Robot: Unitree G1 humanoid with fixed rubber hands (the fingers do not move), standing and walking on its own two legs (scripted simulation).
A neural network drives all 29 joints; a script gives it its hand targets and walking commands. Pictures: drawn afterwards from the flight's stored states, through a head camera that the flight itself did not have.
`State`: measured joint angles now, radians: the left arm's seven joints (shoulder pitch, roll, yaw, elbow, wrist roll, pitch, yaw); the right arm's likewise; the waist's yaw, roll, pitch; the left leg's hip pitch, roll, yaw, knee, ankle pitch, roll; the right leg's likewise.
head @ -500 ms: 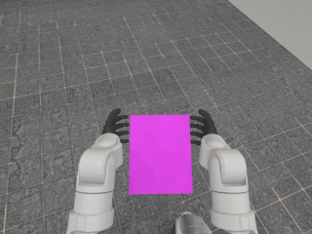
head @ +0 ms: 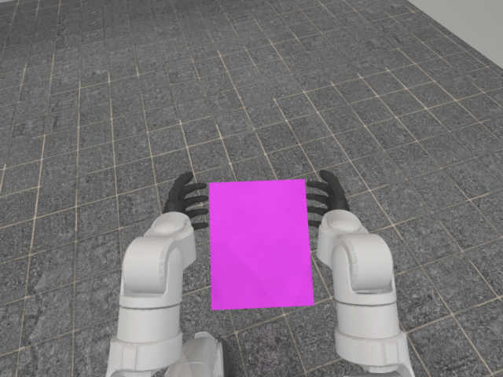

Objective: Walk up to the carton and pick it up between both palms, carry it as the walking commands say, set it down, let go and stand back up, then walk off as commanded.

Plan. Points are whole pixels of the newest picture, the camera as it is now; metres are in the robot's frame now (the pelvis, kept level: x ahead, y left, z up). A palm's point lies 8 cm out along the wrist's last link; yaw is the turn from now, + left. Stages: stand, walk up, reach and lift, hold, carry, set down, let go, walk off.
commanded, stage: carry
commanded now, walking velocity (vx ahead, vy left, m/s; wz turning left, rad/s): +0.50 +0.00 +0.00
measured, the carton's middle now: (257, 241) +0.32 -0.01 -0.03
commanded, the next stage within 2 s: none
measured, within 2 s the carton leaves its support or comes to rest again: neither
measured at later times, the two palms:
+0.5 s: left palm (190, 66) +0.67 +0.12 +0.09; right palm (299, 57) +0.67 -0.11 +0.10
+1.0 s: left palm out of the picture +1.06 +0.11 +0.07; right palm out of the picture +1.06 -0.12 +0.07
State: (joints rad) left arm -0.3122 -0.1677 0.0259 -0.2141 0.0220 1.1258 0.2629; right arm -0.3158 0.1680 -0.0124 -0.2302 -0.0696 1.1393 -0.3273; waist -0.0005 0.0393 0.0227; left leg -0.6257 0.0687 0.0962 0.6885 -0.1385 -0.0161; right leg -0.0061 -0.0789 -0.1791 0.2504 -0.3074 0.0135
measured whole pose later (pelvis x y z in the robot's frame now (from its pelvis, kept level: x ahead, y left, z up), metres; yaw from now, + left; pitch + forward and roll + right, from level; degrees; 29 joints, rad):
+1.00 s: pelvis +0.75 +0.01 -0.03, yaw +0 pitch +5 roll +3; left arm -0.31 -0.17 0.01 -0.24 0.04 1.12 0.27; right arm -0.32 0.17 -0.02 -0.23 -0.06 1.11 -0.31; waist -0.02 -0.04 -0.04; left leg -0.51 -0.01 0.18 0.47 -0.01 0.06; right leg -0.02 -0.15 -0.15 0.61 -0.49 0.05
